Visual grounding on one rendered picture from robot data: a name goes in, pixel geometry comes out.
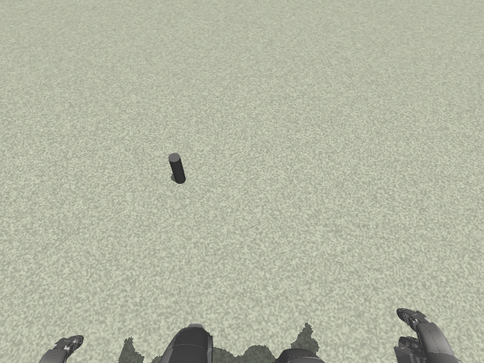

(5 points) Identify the right robot hand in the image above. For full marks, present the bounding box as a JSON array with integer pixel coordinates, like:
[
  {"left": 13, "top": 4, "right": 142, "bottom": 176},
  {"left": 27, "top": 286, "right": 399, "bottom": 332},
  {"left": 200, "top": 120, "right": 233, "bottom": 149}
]
[{"left": 393, "top": 308, "right": 455, "bottom": 363}]

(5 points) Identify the left robot hand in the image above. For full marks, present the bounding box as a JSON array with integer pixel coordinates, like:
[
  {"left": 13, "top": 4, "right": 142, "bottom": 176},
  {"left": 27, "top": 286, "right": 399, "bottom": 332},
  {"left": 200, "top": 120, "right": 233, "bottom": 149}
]
[{"left": 39, "top": 335, "right": 84, "bottom": 363}]

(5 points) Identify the can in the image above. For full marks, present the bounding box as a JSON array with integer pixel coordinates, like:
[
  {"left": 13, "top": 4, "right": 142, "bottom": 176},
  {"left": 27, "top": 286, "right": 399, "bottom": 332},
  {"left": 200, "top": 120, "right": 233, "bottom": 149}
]
[{"left": 169, "top": 153, "right": 186, "bottom": 184}]

